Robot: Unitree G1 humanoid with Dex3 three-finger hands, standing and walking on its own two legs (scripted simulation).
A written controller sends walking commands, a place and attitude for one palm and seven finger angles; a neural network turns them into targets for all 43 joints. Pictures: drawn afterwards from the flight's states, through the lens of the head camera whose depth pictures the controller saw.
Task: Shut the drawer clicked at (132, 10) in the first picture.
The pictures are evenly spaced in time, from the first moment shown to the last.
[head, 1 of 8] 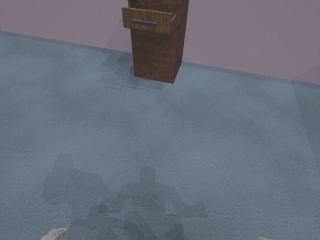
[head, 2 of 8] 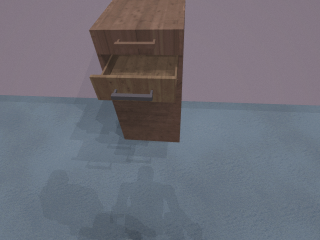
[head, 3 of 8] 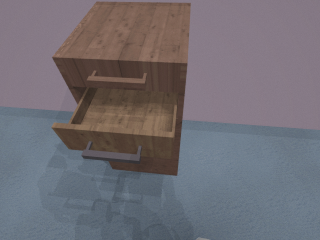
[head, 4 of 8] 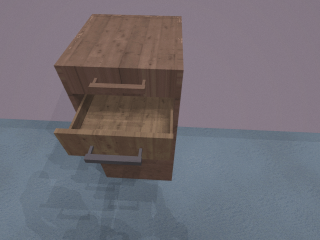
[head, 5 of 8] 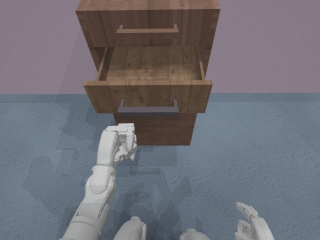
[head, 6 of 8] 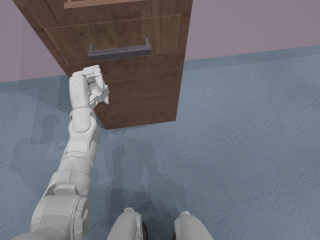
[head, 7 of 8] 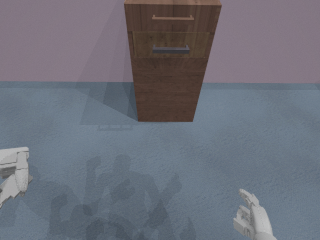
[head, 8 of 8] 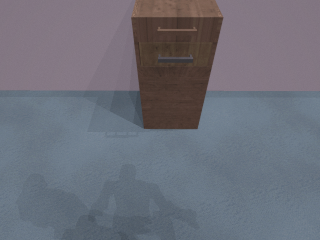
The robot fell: no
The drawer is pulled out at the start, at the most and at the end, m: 0.19 0.19 0.00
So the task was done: yes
